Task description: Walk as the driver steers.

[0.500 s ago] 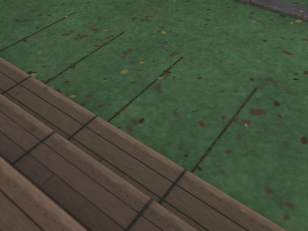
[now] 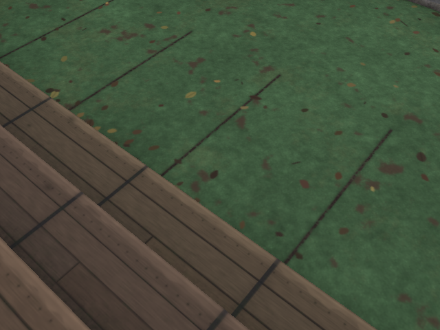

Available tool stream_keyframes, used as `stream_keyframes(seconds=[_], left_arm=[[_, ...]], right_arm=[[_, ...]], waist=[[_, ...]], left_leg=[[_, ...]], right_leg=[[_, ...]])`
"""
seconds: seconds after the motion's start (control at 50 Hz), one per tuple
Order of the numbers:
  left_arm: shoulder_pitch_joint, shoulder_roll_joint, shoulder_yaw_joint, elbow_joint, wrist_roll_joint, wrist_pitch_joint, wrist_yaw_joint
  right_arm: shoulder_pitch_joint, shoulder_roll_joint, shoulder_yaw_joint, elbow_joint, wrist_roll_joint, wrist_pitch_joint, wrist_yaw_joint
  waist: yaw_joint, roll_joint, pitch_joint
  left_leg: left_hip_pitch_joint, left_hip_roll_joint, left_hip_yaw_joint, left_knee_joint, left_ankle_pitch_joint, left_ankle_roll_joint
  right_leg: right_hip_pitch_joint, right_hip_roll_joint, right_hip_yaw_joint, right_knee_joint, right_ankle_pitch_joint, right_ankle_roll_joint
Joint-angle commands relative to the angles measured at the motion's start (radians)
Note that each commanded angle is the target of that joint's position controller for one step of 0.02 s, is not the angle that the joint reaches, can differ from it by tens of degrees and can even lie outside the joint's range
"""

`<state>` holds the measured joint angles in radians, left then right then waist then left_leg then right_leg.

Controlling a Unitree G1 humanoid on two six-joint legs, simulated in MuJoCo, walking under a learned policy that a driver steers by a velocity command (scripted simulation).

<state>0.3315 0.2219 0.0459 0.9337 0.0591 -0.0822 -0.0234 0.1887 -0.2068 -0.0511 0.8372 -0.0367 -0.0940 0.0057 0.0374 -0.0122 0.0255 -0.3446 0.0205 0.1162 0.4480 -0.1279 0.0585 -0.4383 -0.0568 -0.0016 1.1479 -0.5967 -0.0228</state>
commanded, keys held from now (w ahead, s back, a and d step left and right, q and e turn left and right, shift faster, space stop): e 1.00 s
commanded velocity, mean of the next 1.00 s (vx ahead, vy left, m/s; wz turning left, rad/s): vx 0.03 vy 0.00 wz -0.54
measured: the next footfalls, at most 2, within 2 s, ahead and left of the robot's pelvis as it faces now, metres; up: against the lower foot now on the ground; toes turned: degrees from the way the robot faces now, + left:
right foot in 0.26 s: +0.00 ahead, -0.14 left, +0.00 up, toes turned -19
left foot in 0.78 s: +0.29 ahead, -0.02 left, -0.15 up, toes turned -26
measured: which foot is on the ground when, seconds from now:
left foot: down 0.00-0.28, up 0.30-0.76, down 0.78-1.00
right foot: up 0.00-0.24, down 0.26-0.80, up 0.82-1.00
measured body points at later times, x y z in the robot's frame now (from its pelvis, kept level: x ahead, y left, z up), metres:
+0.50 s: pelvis +0.02 -0.06 -0.02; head +0.05 -0.09 +0.43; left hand +0.16 +0.16 -0.13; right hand +0.15 -0.36 -0.10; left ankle +0.12 +0.04 -0.66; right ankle -0.04 -0.13 -0.73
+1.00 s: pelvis +0.14 -0.03 -0.15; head +0.16 -0.05 +0.30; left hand +0.29 +0.14 -0.29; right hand +0.09 -0.30 -0.27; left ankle +0.25 -0.01 -0.88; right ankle +0.04 -0.12 -0.65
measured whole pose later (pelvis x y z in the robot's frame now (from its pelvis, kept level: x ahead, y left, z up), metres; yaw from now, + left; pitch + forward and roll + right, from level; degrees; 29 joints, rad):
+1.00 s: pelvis +0.14 -0.03 -0.15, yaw -36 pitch +4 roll +1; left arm 0.42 0.19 -0.04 0.73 0.07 0.02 -0.02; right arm 0.27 -0.22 -0.03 0.77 -0.07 -0.11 -0.01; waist 0.03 -0.02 -0.03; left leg -0.43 0.01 0.19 0.47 -0.12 0.09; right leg -0.92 -0.01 0.04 1.86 -0.34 0.09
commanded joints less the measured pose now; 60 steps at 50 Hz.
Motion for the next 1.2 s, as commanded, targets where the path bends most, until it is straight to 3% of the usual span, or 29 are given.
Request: stream_keyframes(seconds=[0.02, 0.08, 0.14, 0.2, 0.26, 0.28, 0.3, 0.32, 0.34, 0.38, 0.42, 0.48, 0.52, 0.54, 0.58, 0.6, 0.64, 0.66, 0.7, 0.74, 0.78, 0.8, 0.82, 0.84, 0.88, 0.92, 0.96, 1.0, 1.2], left_arm=[[0.266, -0.055, -0.017, 0.025, 0.011, 0.011, -0.024], [0.189, 0.010, 0.007, -0.031, 0.018, 0.001, -0.047], [0.020, 0.047, 0.016, -0.162, 0.035, 0.006, -0.012], [-0.028, 0.000, 0.013, -0.215, 0.055, 0.037, 0.028], [0.100, 0.065, 0.064, -0.185, 0.009, 0.040, 0.052], [0.183, 0.192, 0.094, -0.171, -0.017, 0.007, 0.068], [0.217, 0.278, 0.099, -0.178, 0.004, -0.037, 0.071], [0.195, 0.239, 0.097, -0.152, 0.033, -0.070, 0.049], [0.185, 0.192, 0.086, -0.139, 0.027, -0.090, 0.027], [0.069, 0.138, 0.055, -0.168, -0.007, -0.079, 0.005], [-0.016, 0.126, 0.035, -0.211, 0.018, -0.042, 0.002], [-0.084, 0.126, 0.009, -0.265, 0.031, -0.028, -0.004], [0.153, 0.050, -0.018, -0.187, 0.003, -0.043, 0.038], [0.274, 0.046, -0.021, -0.149, 0.005, -0.049, 0.054], [0.420, 0.067, -0.019, -0.104, -0.011, -0.044, 0.073], [0.331, 0.038, -0.029, -0.135, -0.010, -0.029, 0.062], [0.085, 0.171, -0.023, -0.196, 0.031, 0.006, -0.007], [0.033, 0.197, -0.018, -0.232, 0.037, 0.000, -0.025], [0.145, 0.122, -0.049, -0.202, 0.003, -0.019, -0.013], [0.234, 0.110, -0.063, -0.136, -0.015, -0.006, 0.004], [0.273, 0.148, -0.064, -0.107, -0.021, 0.018, -0.024], [0.277, 0.087, -0.076, -0.125, -0.013, 0.016, -0.053], [0.430, -0.027, -0.097, -0.122, -0.020, 0.013, -0.046], [0.383, 0.002, -0.096, -0.178, -0.011, 0.039, -0.025], [0.217, 0.049, -0.082, -0.239, 0.004, 0.082, 0.020], [0.321, 0.045, -0.077, -0.202, -0.002, 0.094, 0.025], [0.281, -0.004, -0.090, -0.208, 0.020, 0.104, 0.006], [0.218, -0.021, -0.092, -0.240, 0.016, 0.109, -0.008], [0.034, -0.040, -0.093, -0.341, 0.007, 0.108, -0.022]], right_arm=[[0.042, -0.075, -0.028, -0.044, -0.029, -0.012, -0.019], [-0.002, -0.055, -0.019, -0.074, -0.039, -0.022, -0.033], [0.091, -0.103, -0.034, -0.049, -0.025, -0.030, -0.057], [0.167, -0.142, -0.051, -0.038, -0.014, -0.035, -0.082], [0.061, -0.202, -0.060, -0.070, -0.012, -0.035, -0.073], [-0.021, -0.164, -0.059, -0.171, -0.007, -0.043, -0.059], [-0.145, -0.165, -0.063, -0.277, 0.013, -0.048, -0.035], [-0.185, -0.115, -0.042, -0.274, 0.036, -0.042, -0.023], [-0.147, -0.101, -0.038, -0.274, 0.049, -0.035, -0.021], [-0.101, -0.125, -0.042, -0.261, 0.006, -0.019, -0.037], [-0.027, -0.097, -0.018, -0.233, -0.043, -0.002, -0.039], [0.040, -0.100, -0.001, -0.223, -0.050, 0.023, -0.023], [-0.100, -0.109, 0.013, -0.241, -0.051, 0.019, -0.016], [-0.198, -0.092, 0.025, -0.266, -0.041, 0.014, -0.006], [-0.381, -0.037, 0.053, -0.306, -0.070, -0.001, 0.032], [-0.400, -0.008, 0.074, -0.299, -0.085, -0.001, 0.055], [-0.205, -0.036, 0.070, -0.242, -0.078, 0.041, 0.065], [-0.052, -0.098, 0.050, -0.204, -0.062, 0.056, 0.061], [-0.070, -0.109, 0.060, -0.221, -0.057, 0.062, 0.044], [-0.146, -0.059, 0.081, -0.223, -0.045, 0.063, 0.051], [0.010, -0.119, 0.033, -0.187, -0.015, 0.033, 0.025], [0.184, -0.165, 0.004, -0.157, -0.013, 0.020, 0.006], [0.198, -0.226, -0.022, -0.178, 0.001, 0.014, 0.010], [0.150, -0.216, -0.031, -0.202, -0.019, 0.010, 0.026], [0.058, -0.161, -0.011, -0.195, -0.019, 0.001, 0.034], [0.063, -0.128, -0.004, -0.171, -0.027, -0.022, 0.017], [0.109, -0.069, 0.012, -0.127, -0.032, -0.043, -0.021], [0.174, -0.093, 0.003, -0.089, -0.028, -0.045, -0.043], [0.283, -0.065, 0.013, 0.045, -0.067, -0.065, -0.058]], waist=[[0.033, 0.041, -0.055], [0.018, 0.056, -0.054], [-0.041, 0.078, -0.034], [-0.103, 0.107, -0.024], [-0.028, 0.103, -0.028], [0.010, -0.183, -0.061], [0.055, -0.334, -0.047], [0.077, -0.138, -0.015], [0.054, -0.130, -0.029], [-0.007, -0.072, -0.039], [-0.046, -0.031, -0.090], [-0.102, -0.043, -0.075], [0.034, -0.061, -0.046], [0.093, -0.057, -0.043], [0.184, -0.088, -0.054], [0.175, -0.055, -0.023], [0.002, -0.077, -0.015], [-0.058, -0.058, -0.004], [-0.015, 0.007, 0.031], [0.074, -0.004, 0.050], [0.018, -0.018, -0.019], [-0.041, 0.097, -0.173], [0.001, 0.256, -0.416], [-0.021, 0.143, -0.440], [-0.025, 0.036, -0.222], [0.044, 0.051, -0.124], [0.015, 0.035, -0.071], [-0.031, 0.062, -0.072], [-0.077, 0.083, -0.054]], left_leg=[[-0.091, 0.247, -0.084, -0.248, 0.302, 0.215], [-0.090, 0.218, 0.022, -0.162, 0.288, 0.193], [0.060, 0.332, -0.040, -0.071, 0.308, 0.188], [0.077, 0.354, -0.058, 0.040, 0.171, 0.134], [-0.082, 0.341, -0.023, 0.240, -0.019, 0.055], [-0.258, 0.154, 0.125, 0.462, -0.213, -0.007], [-0.459, -0.018, 0.085, 0.644, -0.556, -0.032], [-0.574, -0.002, -0.097, 0.756, -0.556, -0.014], [-0.626, 0.013, -0.165, 0.805, -0.504, -0.019], [-0.633, 0.044, -0.215, 0.839, -0.314, -0.034], [-0.544, 0.023, -0.174, 0.828, -0.064, -0.072], [-0.311, -0.018, -0.099, 0.774, 0.141, -0.087], [-0.628, 0.034, -0.182, 0.587, 0.255, -0.129], [-0.787, 0.037, -0.179, 0.516, 0.218, -0.139], [-0.952, 0.030, -0.174, 0.296, 0.307, -0.121], [-0.829, 0.035, -0.201, 0.087, 0.540, -0.101], [-0.112, 0.003, -0.104, 0.188, 0.730, -0.069], [0.036, 0.008, -0.105, 0.280, 0.668, -0.085], [-0.016, 0.034, -0.144, 0.062, 0.497, -0.088], [-0.111, 0.066, -0.176, -0.267, 0.474, -0.046], [0.260, 0.061, -0.082, -0.272, 0.507, 0.023], [0.614, 0.175, -0.172, -0.037, 0.762, 0.144], [0.892, 0.408, -0.251, 0.162, 1.071, 0.364], [0.788, 0.479, -0.356, 0.103, 0.834, 0.391], [0.368, 0.425, -0.415, -0.114, -0.009, 0.291], [0.010, 0.386, -0.279, -0.196, 0.053, 0.300], [-0.010, 0.316, -0.236, -0.199, -0.052, 0.260], [0.075, 0.339, -0.241, -0.190, -0.063, 0.261], [0.133, 0.398, -0.161, -0.212, -0.230, 0.152]], right_leg=[[0.140, -0.027, 0.022, 0.141, 0.260, 0.017], [0.134, -0.025, -0.003, 0.122, 0.440, 0.008], [0.014, -0.087, 0.031, -0.018, 0.362, 0.033], [0.048, -0.060, -0.071, -0.242, 0.339, 0.053], [0.289, 0.038, -0.151, -0.528, 0.471, 0.014], [0.440, -0.037, 0.002, -0.638, 0.945, -0.101], [0.424, -0.234, 0.386, -0.797, 0.947, -0.284], [0.464, -0.305, 0.403, -0.773, 0.934, -0.343], [0.479, -0.319, 0.387, -0.722, 0.958, -0.329], [0.393, -0.312, 0.349, -0.631, 0.984, -0.254], [0.252, -0.190, 0.242, -0.573, 0.942, -0.189], [-0.060, -0.102, 0.212, -0.584, 0.856, -0.143], [0.265, -0.100, 0.300, -0.506, 0.588, -0.130], [0.438, -0.109, 0.342, -0.453, 0.569, -0.122], [0.572, -0.087, 0.403, -0.406, 0.479, -0.128], [0.356, -0.059, 0.436, -0.428, 0.279, -0.176], [-0.391, -0.004, 0.378, -0.515, -0.027, -0.236], [-0.531, 0.016, 0.390, -0.496, -0.113, -0.245], [-0.365, 0.010, 0.486, -0.407, -0.164, -0.219], [-0.054, -0.001, 0.571, -0.286, -0.089, -0.214], [-0.183, 0.060, 0.507, -0.091, 0.000, -0.154], [-0.414, 0.145, 0.319, 0.201, -0.020, -0.044], [-0.614, 0.198, 0.101, 0.588, -0.228, 0.051], [-0.690, 0.167, 0.103, 0.785, -0.185, 0.085], [-0.719, 0.097, 0.116, 0.823, 0.117, 0.151], [-0.474, 0.036, 0.083, 0.825, 0.206, 0.144], [-0.527, 0.005, 0.088, 0.732, 0.330, 0.108], [-0.619, 0.000, 0.090, 0.751, 0.331, 0.097], [-0.731, -0.091, 0.077, 0.738, 0.280, 0.046]])
Over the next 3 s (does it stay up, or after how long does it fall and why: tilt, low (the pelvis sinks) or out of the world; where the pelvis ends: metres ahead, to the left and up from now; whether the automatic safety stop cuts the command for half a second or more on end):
stays up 0.59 -0.49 -0.35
